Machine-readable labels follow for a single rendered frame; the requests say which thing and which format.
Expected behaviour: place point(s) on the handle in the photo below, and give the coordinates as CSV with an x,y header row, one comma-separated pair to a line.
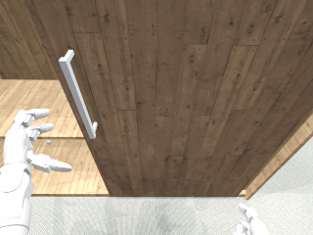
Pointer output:
x,y
76,94

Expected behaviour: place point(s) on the robot right hand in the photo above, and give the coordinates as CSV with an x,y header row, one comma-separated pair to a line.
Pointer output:
x,y
255,227

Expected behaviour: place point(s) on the robot left forearm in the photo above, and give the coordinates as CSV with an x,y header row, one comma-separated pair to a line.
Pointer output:
x,y
15,205

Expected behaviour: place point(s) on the robot left hand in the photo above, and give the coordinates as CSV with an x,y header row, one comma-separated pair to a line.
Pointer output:
x,y
19,138

